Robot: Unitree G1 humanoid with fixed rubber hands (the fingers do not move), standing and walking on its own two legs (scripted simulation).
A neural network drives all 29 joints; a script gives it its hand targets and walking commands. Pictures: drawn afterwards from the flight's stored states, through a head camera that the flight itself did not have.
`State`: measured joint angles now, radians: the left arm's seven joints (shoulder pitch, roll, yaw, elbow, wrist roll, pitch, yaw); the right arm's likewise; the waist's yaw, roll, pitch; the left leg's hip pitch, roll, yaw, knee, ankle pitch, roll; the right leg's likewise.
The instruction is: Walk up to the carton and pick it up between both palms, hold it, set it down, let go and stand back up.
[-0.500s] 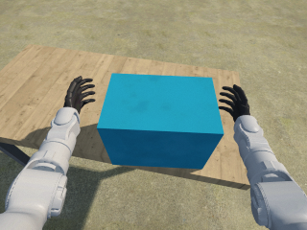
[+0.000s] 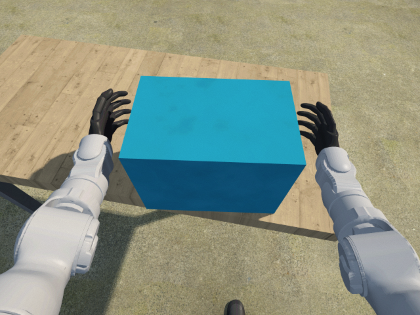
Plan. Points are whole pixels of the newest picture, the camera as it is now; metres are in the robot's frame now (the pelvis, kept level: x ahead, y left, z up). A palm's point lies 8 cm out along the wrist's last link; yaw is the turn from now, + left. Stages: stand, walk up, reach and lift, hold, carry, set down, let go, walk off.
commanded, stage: reach and lift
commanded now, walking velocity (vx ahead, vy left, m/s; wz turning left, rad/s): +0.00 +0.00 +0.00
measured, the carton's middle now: (212, 150) +0.43 -0.01 +0.03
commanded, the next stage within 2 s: none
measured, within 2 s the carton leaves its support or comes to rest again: leaves its support in 2.00 s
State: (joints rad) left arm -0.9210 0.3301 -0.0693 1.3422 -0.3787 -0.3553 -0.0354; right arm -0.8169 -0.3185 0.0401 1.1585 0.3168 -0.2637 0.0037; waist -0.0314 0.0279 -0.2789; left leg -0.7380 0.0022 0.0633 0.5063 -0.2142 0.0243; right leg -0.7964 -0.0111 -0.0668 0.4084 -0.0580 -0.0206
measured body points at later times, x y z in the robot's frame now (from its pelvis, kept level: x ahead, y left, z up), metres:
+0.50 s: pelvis +0.01 -0.01 +0.01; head +0.09 -0.01 +0.45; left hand +0.47 +0.18 +0.07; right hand +0.45 -0.20 +0.06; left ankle -0.01 +0.10 -0.73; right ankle +0.05 -0.11 -0.73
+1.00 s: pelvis +0.03 +0.00 +0.02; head +0.09 +0.01 +0.46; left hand +0.47 +0.17 +0.07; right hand +0.44 -0.20 +0.07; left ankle -0.01 +0.10 -0.73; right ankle +0.05 -0.11 -0.73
